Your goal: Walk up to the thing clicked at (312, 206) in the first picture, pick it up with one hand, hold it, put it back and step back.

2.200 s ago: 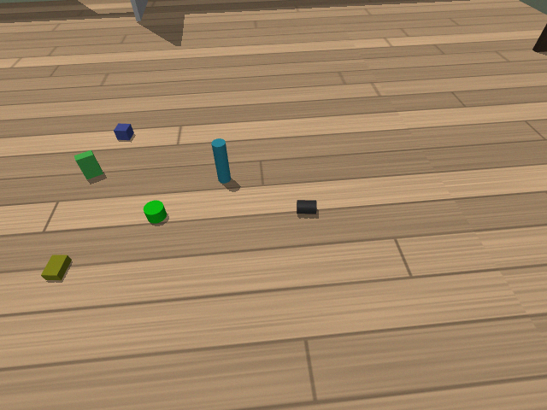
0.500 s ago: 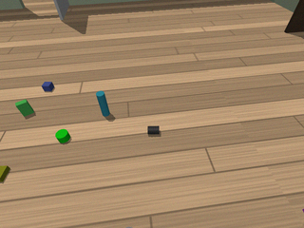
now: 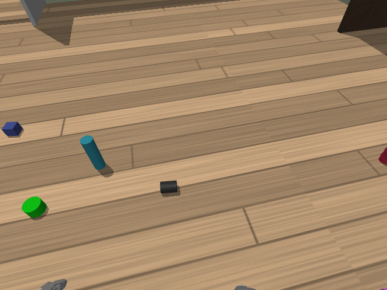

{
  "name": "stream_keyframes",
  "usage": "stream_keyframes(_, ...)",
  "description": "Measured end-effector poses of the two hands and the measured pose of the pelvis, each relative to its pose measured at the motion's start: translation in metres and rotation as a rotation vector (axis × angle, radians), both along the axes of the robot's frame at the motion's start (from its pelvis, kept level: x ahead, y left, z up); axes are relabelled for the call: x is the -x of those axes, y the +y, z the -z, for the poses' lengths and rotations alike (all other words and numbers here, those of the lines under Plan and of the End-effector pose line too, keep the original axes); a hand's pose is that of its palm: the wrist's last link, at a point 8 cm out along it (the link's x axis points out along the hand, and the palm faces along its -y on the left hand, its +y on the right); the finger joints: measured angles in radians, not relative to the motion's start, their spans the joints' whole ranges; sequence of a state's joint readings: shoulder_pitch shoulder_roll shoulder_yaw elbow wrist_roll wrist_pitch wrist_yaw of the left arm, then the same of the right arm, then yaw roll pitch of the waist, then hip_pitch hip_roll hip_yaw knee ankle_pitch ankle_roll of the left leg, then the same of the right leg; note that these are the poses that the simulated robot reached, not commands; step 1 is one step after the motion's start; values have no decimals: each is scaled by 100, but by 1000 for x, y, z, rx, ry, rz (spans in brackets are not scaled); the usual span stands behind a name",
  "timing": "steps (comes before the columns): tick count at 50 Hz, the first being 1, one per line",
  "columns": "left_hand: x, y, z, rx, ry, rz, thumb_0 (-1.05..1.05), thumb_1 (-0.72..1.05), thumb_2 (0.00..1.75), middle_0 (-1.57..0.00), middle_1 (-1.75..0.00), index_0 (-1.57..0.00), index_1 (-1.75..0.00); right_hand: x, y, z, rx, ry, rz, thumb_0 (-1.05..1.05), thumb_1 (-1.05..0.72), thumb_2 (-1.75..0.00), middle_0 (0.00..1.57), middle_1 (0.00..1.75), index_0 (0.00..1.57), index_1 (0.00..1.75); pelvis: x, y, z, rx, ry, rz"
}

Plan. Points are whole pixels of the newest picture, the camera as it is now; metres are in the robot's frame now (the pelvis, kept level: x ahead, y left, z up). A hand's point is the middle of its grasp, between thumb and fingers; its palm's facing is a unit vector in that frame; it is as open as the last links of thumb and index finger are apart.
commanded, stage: walk up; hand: left
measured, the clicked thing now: (168, 186) +0.79 +0.15 -0.71
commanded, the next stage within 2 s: none
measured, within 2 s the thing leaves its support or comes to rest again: neither
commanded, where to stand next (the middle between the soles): +0.46 -0.09 m, yaw +3 degrees
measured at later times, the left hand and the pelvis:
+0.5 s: hand (101, 278) +0.20 +0.23 -0.14, palm faces -0.05 -0.95 -0.31, open 7.4 cm; pelvis +0.18 -0.04 +0.01, yaw +0 degrees
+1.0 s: hand (138, 207) +0.36 +0.16 -0.10, palm faces +0.02 -0.91 -0.42, open 7.4 cm; pelvis +0.33 -0.12 +0.02, yaw +2 degrees
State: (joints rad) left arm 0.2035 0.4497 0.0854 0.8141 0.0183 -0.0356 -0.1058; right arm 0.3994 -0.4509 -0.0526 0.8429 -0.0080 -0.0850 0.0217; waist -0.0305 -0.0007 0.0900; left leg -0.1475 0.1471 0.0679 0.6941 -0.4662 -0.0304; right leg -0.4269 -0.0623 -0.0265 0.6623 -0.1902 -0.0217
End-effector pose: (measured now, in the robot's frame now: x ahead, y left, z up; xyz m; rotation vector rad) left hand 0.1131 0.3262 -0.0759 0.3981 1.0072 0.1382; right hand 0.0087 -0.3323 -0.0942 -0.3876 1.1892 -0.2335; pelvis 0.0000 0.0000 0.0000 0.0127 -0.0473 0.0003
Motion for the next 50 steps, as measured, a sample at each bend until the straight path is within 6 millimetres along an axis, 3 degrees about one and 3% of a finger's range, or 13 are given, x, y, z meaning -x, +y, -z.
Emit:
stream_keyframes(4, -22, -21, -6, -8, -41, -32, 1, 91, 90, -20, -30, -21, -30, -45, -17, 11, -12, 12, -6, 1, -90, -90, 20, 30, 21, 30, -27, -18, 0, 3, -11, -6)
stream_keyframes(10, -23, -41, -10, 8, 38, -72, 1, 90, 90, -20, -30, -21, -30, -120, -20, -5, -44, -61, -72, 1, -91, -90, 20, 30, 21, 30, -69, -30, -15, 10, 5, 0)
stream_keyframes(16, -27, -42, 7, 40, 116, -118, 1, 90, 90, -20, -30, -21, -30, -181, -17, -18, -27, -68, -122, 1, -90, -90, 20, 30, 21, 30, -114, -34, -15, 24, 13, -12)
stream_keyframes(20, -43, -38, 29, 58, 166, -132, 1, 90, 90, -20, -30, -21, -30, -219, -15, -21, 11, -115, -136, 1, -90, -90, 20, 30, 21, 30, -146, -30, -4, 6, 8, -17)
stream_keyframes(24, -76, -46, 33, 65, 203, -106, 1, 91, 90, -20, -30, -21, -30, -237, -20, -31, 21, -156, -95, 1, -90, -90, 21, 30, 21, 30, -171, -34, -8, -4, 0, -6)
stream_keyframes(31, -150, -63, 17, 59, 149, -59, 1, 91, 90, -20, -30, -21, -30, -250, -48, -38, 24, -105, -59, 1, -90, -90, 21, 30, 21, 30, -213, -56, -18, -7, -3, 5)
stream_keyframes(35, -194, -79, 5, 31, 107, -48, 1, 91, 90, -20, -30, -21, -30, -260, -76, -25, 8, -61, -36, 1, -90, -90, 21, 30, 21, 30, -241, -77, -15, -9, -1, 3)
stream_keyframes(39, -229, -96, 0, -28, 40, -58, 1, 91, 90, -20, -30, -21, -30, -285, -107, 1, -4, -21, -27, 1, -90, -90, 21, 30, 21, 30, -271, -104, -1, 11, -7, -11)
stream_keyframes(43, -240, -115, -10, -36, 19, -94, 1, 91, 90, -20, -30, -21, -30, -325, -114, 10, -32, -2, -41, 1, -90, -90, 20, 30, 21, 30, -293, -116, -6, 7, -9, -21)
stream_keyframes(50, -237, -126, -14, -35, 98, -141, 1, 90, 90, -20, -30, -21, -30, -397, -103, 0, -82, -37, -114, 1, -91, -90, 20, 30, 20, 30, -329, -123, -18, 9, 1, -35)
